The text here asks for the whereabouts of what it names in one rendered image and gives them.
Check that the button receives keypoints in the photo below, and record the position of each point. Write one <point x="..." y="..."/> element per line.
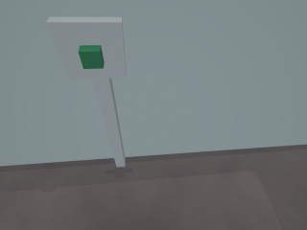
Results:
<point x="91" y="56"/>

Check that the panel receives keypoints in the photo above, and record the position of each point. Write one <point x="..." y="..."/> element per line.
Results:
<point x="71" y="32"/>

